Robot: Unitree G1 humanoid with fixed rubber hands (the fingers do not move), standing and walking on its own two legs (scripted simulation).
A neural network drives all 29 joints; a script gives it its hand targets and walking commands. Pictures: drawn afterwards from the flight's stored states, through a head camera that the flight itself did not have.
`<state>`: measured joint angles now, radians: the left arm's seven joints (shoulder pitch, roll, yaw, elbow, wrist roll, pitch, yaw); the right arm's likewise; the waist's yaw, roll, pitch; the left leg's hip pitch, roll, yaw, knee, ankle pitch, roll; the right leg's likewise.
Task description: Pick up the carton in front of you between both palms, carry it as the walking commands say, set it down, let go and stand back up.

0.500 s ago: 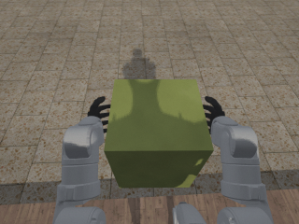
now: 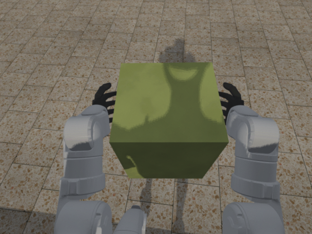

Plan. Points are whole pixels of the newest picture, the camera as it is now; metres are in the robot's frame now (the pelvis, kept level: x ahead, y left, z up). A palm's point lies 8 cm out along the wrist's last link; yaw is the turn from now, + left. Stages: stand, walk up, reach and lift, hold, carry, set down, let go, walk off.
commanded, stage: carry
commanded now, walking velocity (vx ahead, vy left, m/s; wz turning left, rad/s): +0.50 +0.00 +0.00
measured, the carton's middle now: (165, 127) +0.38 +0.03 +0.03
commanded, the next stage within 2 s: none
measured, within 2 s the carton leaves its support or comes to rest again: neither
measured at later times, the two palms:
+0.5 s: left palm (136, 62) +0.73 +0.17 -0.07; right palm (211, 70) +0.70 -0.13 -0.06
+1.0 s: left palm (130, 6) +1.00 +0.22 +0.02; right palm (197, 8) +1.01 -0.08 +0.01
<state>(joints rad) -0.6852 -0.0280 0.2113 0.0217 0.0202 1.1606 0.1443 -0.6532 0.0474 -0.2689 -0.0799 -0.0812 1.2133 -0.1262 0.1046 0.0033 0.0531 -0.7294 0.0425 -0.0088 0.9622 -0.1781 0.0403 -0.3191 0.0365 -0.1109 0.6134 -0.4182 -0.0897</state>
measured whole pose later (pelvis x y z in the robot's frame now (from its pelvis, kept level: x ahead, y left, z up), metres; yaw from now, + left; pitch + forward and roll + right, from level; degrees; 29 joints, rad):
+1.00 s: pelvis +0.71 +0.06 -0.09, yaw +2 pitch +6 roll +3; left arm -0.32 -0.13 0.21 -0.19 0.07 1.13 0.10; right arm -0.29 0.16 -0.17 -0.24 -0.12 1.14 -0.12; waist 0.03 -0.01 -0.11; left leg -0.54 0.04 0.11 0.56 -0.14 -0.03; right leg -0.10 -0.04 -0.11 0.26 -0.27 -0.03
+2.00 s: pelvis +0.99 +0.09 -0.11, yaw +2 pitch +3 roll -1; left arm -0.13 -0.13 0.11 -0.05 0.17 0.93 0.05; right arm -0.13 0.13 -0.11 -0.06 -0.18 0.94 -0.03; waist 0.00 0.02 -0.13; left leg -0.14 0.05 0.14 0.55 -0.46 0.00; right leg -0.39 -0.07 -0.21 0.60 -0.27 -0.03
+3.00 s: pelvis +0.93 +0.10 -0.11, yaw +2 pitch +1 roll +0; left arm -0.23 -0.15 0.19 0.19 0.24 0.74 0.01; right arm -0.23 0.14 -0.19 0.18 -0.25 0.74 0.00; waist 0.00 0.01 -0.09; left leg -0.19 0.01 0.15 0.56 -0.39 0.04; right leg -0.40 -0.10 -0.20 0.52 -0.13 -0.02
